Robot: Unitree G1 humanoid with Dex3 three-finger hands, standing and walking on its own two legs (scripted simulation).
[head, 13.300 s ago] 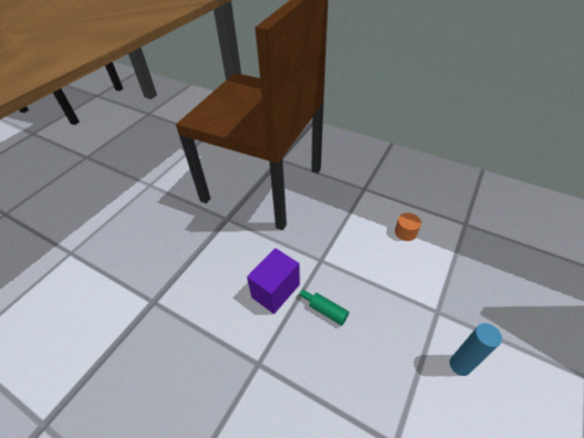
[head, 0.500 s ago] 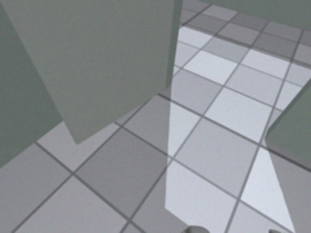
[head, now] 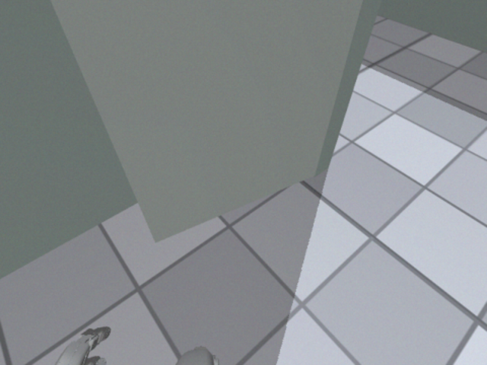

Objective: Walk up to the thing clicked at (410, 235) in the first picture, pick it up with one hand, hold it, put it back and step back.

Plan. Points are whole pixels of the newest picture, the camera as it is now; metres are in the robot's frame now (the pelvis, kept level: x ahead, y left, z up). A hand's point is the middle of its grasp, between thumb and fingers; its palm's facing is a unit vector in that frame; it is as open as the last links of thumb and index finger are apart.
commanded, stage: walk up
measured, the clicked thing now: out of the picture -0.42 +1.24 -0.74
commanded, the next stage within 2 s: none
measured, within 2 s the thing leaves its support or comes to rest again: neither
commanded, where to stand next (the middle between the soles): +0.25 -0.05 m, yaw +110 degrees
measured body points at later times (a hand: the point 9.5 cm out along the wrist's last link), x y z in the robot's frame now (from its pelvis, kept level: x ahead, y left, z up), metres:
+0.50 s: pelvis +0.21 -0.08 -0.03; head +0.25 -0.04 +0.42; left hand +0.21 +0.28 -0.14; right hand +0.35 -0.37 -0.12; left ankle +0.14 +0.11 -0.74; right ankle +0.35 -0.18 -0.74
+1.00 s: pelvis +0.24 -0.15 -0.03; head +0.25 -0.10 +0.41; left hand +0.03 +0.15 -0.14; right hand +0.58 -0.25 -0.11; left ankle +0.16 -0.06 -0.74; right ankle +0.35 -0.18 -0.74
